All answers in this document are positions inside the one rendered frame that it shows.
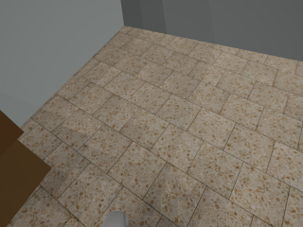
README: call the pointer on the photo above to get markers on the cabinet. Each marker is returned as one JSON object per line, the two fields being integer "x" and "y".
{"x": 21, "y": 171}

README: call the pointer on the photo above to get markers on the drawer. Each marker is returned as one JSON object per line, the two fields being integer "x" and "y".
{"x": 9, "y": 132}

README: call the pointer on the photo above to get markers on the left robot thigh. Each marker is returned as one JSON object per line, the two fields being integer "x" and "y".
{"x": 115, "y": 219}

